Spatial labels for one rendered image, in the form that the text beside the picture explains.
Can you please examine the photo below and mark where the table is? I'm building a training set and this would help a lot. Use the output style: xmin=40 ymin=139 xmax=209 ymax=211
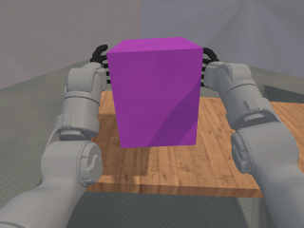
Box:
xmin=86 ymin=90 xmax=304 ymax=199

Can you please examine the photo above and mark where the left robot upper arm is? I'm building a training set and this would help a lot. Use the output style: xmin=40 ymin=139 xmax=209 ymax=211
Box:
xmin=0 ymin=141 xmax=104 ymax=228

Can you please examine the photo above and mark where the carton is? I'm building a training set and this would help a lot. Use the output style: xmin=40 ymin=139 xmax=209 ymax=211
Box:
xmin=106 ymin=37 xmax=203 ymax=148

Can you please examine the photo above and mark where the right robot hand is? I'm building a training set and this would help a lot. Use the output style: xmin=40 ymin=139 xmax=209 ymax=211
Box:
xmin=200 ymin=47 xmax=219 ymax=88

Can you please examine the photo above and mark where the left robot hand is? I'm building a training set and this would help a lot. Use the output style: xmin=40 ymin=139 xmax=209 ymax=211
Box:
xmin=90 ymin=45 xmax=111 ymax=84

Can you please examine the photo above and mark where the left robot forearm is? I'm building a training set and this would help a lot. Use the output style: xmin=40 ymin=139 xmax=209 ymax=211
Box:
xmin=40 ymin=62 xmax=107 ymax=178

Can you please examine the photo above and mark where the right robot upper arm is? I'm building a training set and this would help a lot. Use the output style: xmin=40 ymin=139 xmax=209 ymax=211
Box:
xmin=231 ymin=121 xmax=304 ymax=228

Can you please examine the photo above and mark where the right robot forearm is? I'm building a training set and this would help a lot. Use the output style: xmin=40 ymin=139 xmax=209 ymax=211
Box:
xmin=203 ymin=61 xmax=299 ymax=162

